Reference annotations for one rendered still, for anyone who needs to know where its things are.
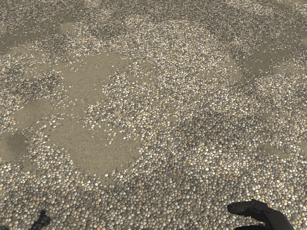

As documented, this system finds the right robot hand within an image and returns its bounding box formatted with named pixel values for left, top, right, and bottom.
left=227, top=198, right=295, bottom=230

